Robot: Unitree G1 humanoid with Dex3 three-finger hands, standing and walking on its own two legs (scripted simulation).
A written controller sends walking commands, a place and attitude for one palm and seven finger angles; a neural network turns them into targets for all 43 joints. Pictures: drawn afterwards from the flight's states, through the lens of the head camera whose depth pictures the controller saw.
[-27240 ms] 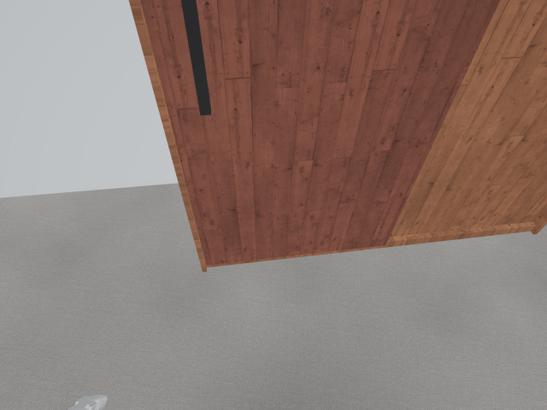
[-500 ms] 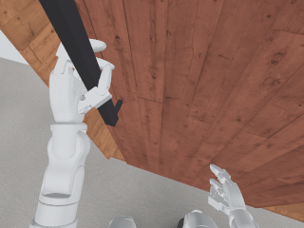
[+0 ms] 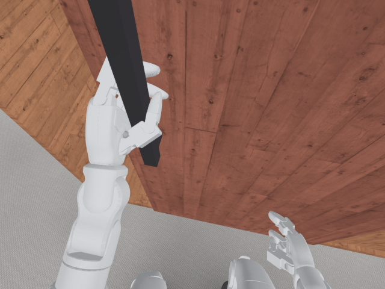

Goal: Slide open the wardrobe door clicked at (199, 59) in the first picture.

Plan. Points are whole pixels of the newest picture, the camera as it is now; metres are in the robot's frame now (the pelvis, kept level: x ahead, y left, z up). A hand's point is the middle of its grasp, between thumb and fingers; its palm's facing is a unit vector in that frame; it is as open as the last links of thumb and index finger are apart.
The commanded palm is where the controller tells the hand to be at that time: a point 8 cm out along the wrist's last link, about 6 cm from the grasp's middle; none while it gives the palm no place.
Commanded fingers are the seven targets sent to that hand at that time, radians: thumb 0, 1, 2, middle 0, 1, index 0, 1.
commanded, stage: step sideways, sliding the door along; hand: left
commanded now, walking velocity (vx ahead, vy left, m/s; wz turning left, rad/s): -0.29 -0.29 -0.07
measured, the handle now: (144, 96) +0.35 +0.14 +0.19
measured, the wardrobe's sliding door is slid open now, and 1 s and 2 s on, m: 0.26 0.46 0.67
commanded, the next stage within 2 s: none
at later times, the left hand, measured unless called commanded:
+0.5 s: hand (236, 140) +0.30 +0.01 +0.19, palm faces +0.07 -1.00 +0.00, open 6.3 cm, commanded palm +0.28 +0.01 +0.18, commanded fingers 0.00 0.90 0.90 -0.45 -1.40 -0.45 -1.40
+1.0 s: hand (303, 150) +0.30 -0.08 +0.19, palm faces +0.26 -0.96 -0.07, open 6.1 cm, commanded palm +0.27 -0.10 +0.17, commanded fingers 0.00 0.90 0.90 -0.45 -1.40 -0.45 -1.40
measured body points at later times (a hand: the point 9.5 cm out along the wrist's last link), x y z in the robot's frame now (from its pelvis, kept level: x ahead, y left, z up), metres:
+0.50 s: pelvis -0.06 -0.11 -0.02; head +0.02 -0.09 +0.42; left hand +0.29 +0.06 +0.19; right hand +0.14 -0.35 -0.11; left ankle -0.06 -0.01 -0.74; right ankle -0.04 -0.24 -0.67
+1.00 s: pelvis -0.09 -0.24 -0.02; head -0.01 -0.25 +0.42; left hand +0.28 -0.03 +0.19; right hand +0.12 -0.47 -0.13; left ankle -0.05 -0.14 -0.73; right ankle -0.11 -0.39 -0.74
